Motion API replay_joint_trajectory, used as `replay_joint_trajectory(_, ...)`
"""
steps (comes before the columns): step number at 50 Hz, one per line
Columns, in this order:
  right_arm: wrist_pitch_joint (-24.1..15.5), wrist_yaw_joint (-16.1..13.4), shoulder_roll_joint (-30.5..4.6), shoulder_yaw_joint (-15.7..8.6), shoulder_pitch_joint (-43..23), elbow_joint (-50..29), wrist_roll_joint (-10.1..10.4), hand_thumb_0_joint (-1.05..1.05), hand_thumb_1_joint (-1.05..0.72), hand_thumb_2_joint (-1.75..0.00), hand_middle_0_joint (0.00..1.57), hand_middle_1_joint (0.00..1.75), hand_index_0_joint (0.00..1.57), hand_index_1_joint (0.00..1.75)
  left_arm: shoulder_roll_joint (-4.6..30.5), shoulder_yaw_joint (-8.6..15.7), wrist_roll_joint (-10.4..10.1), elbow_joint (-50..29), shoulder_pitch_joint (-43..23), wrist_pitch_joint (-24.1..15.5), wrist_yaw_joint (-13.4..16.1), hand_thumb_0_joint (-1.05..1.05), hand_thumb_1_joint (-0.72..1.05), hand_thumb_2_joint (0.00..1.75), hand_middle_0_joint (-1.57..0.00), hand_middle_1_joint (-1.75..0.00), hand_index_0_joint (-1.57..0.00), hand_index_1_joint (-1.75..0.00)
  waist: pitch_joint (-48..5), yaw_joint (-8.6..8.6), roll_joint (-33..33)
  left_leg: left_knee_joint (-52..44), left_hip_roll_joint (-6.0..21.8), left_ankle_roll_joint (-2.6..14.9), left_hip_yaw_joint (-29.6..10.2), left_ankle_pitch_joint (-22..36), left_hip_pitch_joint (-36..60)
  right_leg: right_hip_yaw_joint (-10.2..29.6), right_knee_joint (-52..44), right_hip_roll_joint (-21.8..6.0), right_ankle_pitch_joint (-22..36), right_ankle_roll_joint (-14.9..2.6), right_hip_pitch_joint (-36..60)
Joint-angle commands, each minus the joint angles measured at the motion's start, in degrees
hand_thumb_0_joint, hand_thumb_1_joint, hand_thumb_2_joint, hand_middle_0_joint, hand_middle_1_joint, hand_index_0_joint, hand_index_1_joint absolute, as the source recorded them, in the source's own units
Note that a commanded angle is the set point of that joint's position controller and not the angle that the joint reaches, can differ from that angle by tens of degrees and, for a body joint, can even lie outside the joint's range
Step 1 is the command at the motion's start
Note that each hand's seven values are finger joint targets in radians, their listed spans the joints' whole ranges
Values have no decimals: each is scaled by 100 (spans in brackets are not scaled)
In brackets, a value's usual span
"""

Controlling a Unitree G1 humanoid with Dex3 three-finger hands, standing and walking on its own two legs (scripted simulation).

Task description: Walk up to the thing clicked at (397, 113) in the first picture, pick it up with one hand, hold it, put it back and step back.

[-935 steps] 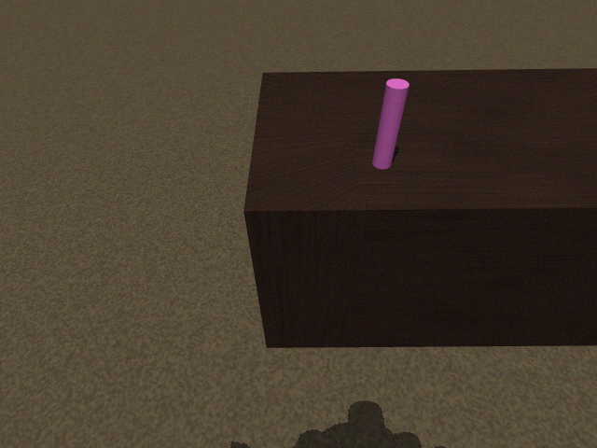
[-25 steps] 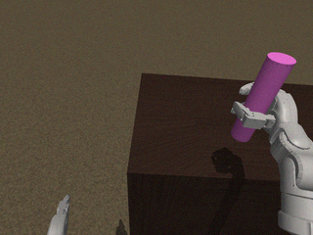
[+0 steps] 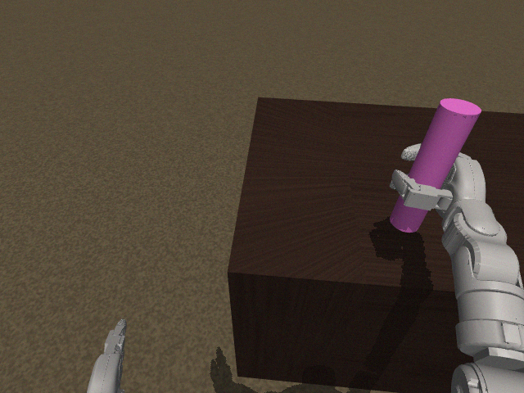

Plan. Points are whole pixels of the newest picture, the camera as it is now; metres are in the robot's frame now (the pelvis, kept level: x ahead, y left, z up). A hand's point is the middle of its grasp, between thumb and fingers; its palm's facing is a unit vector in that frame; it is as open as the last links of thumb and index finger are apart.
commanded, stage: crouch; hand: right
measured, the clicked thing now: (428, 172) +0.41 -0.19 +0.17
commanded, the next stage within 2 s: lower in 0.84 s
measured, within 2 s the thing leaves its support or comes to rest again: rests again in 1.56 s
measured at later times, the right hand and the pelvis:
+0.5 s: hand (405, 178) +0.46 -0.19 +0.11, palm faces +0.14 +0.99 +0.00, open 6.2 cm; pelvis +0.01 -0.01 +0.00, yaw +1 degrees
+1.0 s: hand (401, 181) +0.48 -0.20 +0.09, palm faces +0.14 +0.99 +0.00, open 6.2 cm; pelvis +0.02 -0.01 -0.01, yaw +1 degrees
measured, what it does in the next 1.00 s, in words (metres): stands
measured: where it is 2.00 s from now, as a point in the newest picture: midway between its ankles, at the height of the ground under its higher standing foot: outside the picture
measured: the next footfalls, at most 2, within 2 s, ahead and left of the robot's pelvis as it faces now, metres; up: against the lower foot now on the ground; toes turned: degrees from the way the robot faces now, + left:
none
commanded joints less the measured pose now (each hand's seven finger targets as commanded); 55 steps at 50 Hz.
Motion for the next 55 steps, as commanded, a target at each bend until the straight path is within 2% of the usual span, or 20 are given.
replay_joint_trajectory(1,-1188,-17,-1590,-511,-3281,-1039,47,0,-56,-134,140,145,141,145,601,112,-9,-965,-692,-354,39,0,-55,5,-6,-5,-6,-5,-2041,-48,-42,-601,-101,-50,158,1509,-356,-145,-73,236,705,-285,1476)
replay_joint_trajectory(2,-1317,-10,-1644,-480,-3482,-1065,44,0,-56,-134,140,145,141,145,817,318,-3,-1011,-657,-337,54,0,-55,5,-6,-5,-6,-5,-2097,50,-131,-576,-127,-34,190,1486,-443,-128,-83,208,686,-271,1536)
replay_joint_trajectory(5,-1641,-23,-1781,-583,-3638,-738,-37,0,-54,-133,139,145,141,145,441,-45,11,-923,-391,-249,-9,0,-55,5,-6,-5,-6,-5,-2124,-44,-187,-519,-160,-3,213,1534,-418,-126,-48,195,791,-264,1420)
replay_joint_trajectory(7,-1876,-20,-1926,-671,-3747,-591,-23,0,-55,-133,139,144,140,144,669,144,-3,-1334,-726,-201,14,0,-55,5,-6,-5,-6,-5,-2296,6,-142,-517,-142,-15,172,1670,-313,-145,5,218,884,-281,1360)
replay_joint_trajectory(9,-1970,43,-1727,-515,-3582,-17,-47,0,-53,-134,138,145,140,145,741,226,15,-1055,-347,-126,-1,0,-55,5,-6,-5,-6,-5,-2094,169,-17,-515,-183,-12,193,1555,-538,-131,-30,180,739,-294,1332)
replay_joint_trajectory(22,-2904,300,-1976,-521,-4123,695,-50,0,-55,-132,136,142,137,142,585,35,-11,-1407,-465,182,-48,0,-55,5,-6,-5,-6,-5,-2592,272,-343,-313,-214,18,177,1765,-785,-99,266,145,1088,-286,1337)
replay_joint_trajectory(26,-3048,262,-2256,-662,-4283,718,-103,0,-55,-132,137,143,138,143,780,189,22,-1534,-341,269,-18,0,-55,5,-6,-5,-6,-5,-2883,285,-310,-207,-230,-1,177,2065,-736,-89,414,136,1444,-292,1399)
replay_joint_trajectory(28,-3026,308,-1897,-523,-3957,1273,-60,0,-57,-132,137,142,138,142,657,151,10,-1289,-29,347,-54,0,-55,5,-6,-5,-6,-5,-2472,382,-254,-238,-237,-6,165,1973,-940,-107,429,147,1321,-310,1196)
replay_joint_trajectory(31,-3204,240,-2350,-684,-4555,674,-135,0,-57,-131,136,141,137,141,755,202,24,-1611,-412,343,-39,0,-55,5,-6,-5,-6,-5,-2837,354,-398,-213,-218,3,151,1901,-908,-114,465,143,1165,-314,1224)
replay_joint_trajectory(34,-3235,349,-1922,-501,-4148,1315,-102,0,-55,-132,137,142,138,142,493,-24,-3,-1587,-457,368,-113,0,-55,5,-6,-5,-6,-5,-2572,359,-353,-186,-210,-2,122,1800,-974,-116,501,153,983,-325,890)
replay_joint_trajectory(36,-3284,307,-2332,-708,-4236,1299,-158,0,-53,-132,136,142,138,142,1052,427,30,-1769,-465,375,-29,0,-56,6,-6,-5,-5,-5,-3082,427,-146,-83,-241,-33,139,2099,-910,-89,612,118,1360,-343,1152)
replay_joint_trajectory(42,-3362,368,-2039,-569,-4180,1621,-144,0,-61,-131,137,141,138,141,703,116,28,-1923,-287,414,-121,0,-56,5,-6,-5,-6,-5,-2846,440,-361,-77,-279,11,174,1871,-1118,-84,629,116,1257,-297,1019)
replay_joint_trajectory(43,-3455,323,-2481,-774,-4464,1224,-184,0,-59,-132,138,142,139,142,751,155,33,-1918,-231,430,-125,0,-56,6,-6,-5,-5,-5,-2959,390,-488,-32,-265,18,162,1891,-1085,-83,649,111,1305,-300,1007)
replay_joint_trajectory(46,-3437,354,-2194,-701,-4152,1755,-160,0,-58,-132,138,142,139,142,769,248,47,-1690,-51,440,-157,0,-56,6,-6,-5,-5,-5,-2758,462,-312,14,-250,-29,117,2057,-1161,-104,766,144,1279,-338,767)
replay_joint_trajectory(48,-3551,301,-2602,-880,-4685,1246,-201,0,-60,-133,138,143,139,143,897,268,68,-2117,-319,409,-138,0,-56,6,-6,-5,-5,-6,-3129,488,-403,61,-274,-14,133,2024,-1177,-80,825,108,1372,-327,1018)
replay_joint_trajectory(49,-3569,293,-2570,-820,-4633,1375,-241,0,-59,-133,138,143,139,143,939,353,69,-1985,-96,437,-142,0,-57,7,-6,-5,-5,-6,-3134,519,-470,98,-262,-12,132,2096,-1199,-75,873,107,1447,-331,1005)
replay_joint_trajectory(52,-3531,390,-1931,-619,-3926,2453,-232,0,-57,-132,137,143,139,143,574,98,47,-1873,19,473,-225,0,-56,6,-6,-5,-5,-6,-2544,579,-211,147,-275,-20,116,1914,-1482,-79,929,108,1214,-345,549)
replay_joint_trajectory(53,-3607,405,-1942,-612,-4084,2225,-214,0,-60,-132,137,142,138,142,672,123,57,-2139,-196,451,-221,0,-57,6,-6,-5,-5,-6,-2660,586,-133,162,-280,-13,132,1859,-1437,-64,924,110,1091,-346,460)
replay_joint_trajectory(54,-3709,370,-2418,-821,-4520,1852,-264,0,-59,-131,137,142,138,142,1002,379,74,-2480,-432,422,-176,0,-56,6,-6,-4,-5,-5,-3032,605,-155,202,-288,0,135,1766,-1419,-41,941,85,1032,-341,586)
replay_joint_trajectory(55,-3746,371,-2491,-785,-4512,1926,-325,0,-59,-131,137,142,138,142,903,275,96,-2367,-289,435,-187,0,-57,6,-6,-5,-5,-6,-3064,560,-398,266,-258,-2,102,1803,-1442,-73,1014,113,1052,-337,580)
